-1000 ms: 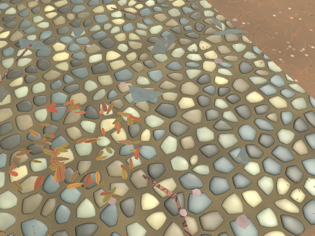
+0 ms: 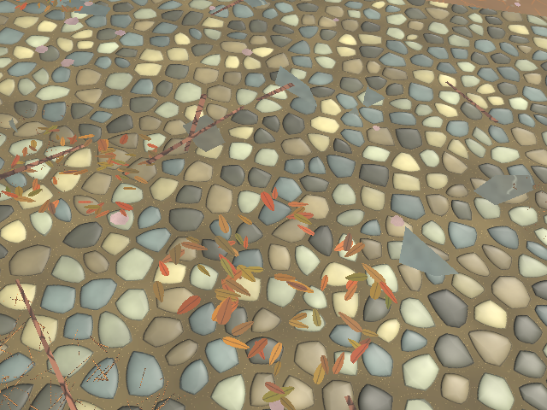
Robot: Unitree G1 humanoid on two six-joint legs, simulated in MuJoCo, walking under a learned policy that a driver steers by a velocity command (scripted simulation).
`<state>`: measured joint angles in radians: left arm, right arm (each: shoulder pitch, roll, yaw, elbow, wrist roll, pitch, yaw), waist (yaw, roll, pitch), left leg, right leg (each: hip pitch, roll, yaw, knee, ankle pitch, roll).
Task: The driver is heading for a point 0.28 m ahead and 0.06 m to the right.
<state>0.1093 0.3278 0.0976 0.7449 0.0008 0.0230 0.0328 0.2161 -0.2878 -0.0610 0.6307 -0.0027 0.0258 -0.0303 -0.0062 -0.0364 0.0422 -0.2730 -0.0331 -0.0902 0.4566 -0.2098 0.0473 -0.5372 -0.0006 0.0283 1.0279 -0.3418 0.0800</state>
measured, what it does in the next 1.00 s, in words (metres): steps on the spot: right foot, then right foot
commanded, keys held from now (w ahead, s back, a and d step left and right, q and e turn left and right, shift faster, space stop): no key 0.06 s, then e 0.58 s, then no key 0.08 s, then q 0.28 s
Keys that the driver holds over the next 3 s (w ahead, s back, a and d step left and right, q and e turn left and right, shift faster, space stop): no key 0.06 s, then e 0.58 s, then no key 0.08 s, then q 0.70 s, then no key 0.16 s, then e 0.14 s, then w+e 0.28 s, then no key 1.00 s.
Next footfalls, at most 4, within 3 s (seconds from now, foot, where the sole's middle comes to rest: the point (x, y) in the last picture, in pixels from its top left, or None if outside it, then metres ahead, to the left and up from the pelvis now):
0.18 right None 0.05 -0.15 -0.78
0.74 right None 0.00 -0.17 -0.78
1.28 left None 0.01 0.06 -0.78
1.72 right None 0.05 -0.17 -0.78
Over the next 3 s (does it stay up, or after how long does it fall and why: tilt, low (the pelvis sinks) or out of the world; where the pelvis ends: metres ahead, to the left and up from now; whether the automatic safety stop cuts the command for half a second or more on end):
stays up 0.22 -0.09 -0.01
